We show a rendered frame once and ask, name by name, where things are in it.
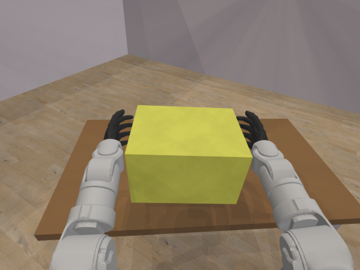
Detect table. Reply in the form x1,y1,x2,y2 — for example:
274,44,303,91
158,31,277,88
34,119,360,270

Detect right robot upper arm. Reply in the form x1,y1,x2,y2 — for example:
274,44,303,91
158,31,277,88
280,225,353,270

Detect left robot hand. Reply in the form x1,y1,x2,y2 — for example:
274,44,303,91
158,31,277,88
103,109,133,146

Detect left robot forearm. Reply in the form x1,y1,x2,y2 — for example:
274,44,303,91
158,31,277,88
49,139,124,270

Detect right robot hand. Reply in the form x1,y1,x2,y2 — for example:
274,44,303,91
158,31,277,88
236,111,268,150

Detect right robot forearm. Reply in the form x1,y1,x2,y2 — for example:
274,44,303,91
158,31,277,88
251,140,354,270

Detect left robot upper arm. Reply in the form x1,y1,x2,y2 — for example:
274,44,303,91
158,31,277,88
51,234,116,270

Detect carton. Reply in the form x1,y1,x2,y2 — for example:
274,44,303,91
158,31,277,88
125,105,253,204

